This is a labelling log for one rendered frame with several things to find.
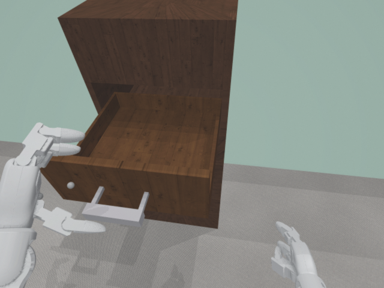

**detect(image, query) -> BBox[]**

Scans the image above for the drawer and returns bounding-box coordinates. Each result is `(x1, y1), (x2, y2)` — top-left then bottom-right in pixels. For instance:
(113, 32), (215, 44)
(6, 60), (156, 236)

(40, 92), (222, 218)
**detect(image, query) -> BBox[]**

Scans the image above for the robot left forearm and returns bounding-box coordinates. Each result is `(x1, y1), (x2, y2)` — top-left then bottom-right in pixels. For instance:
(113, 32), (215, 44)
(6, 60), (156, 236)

(0, 228), (37, 288)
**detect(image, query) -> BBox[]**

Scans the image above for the robot left hand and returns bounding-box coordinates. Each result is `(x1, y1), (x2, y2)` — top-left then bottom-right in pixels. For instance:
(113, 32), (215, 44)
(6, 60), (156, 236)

(0, 122), (106, 236)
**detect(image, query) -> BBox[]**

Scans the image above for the robot right forearm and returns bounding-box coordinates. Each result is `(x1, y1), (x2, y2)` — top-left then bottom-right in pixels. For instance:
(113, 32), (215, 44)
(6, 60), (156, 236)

(295, 274), (326, 288)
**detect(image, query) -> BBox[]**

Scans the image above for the robot right hand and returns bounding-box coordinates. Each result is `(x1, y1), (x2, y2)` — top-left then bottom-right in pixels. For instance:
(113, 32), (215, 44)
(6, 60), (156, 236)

(271, 221), (318, 283)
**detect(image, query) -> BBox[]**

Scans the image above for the cabinet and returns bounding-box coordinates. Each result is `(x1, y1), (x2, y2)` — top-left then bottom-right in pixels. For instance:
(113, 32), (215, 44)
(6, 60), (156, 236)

(58, 0), (238, 229)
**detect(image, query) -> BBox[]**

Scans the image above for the handle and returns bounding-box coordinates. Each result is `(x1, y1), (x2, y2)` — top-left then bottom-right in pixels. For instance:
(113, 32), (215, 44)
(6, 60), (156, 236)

(82, 186), (149, 227)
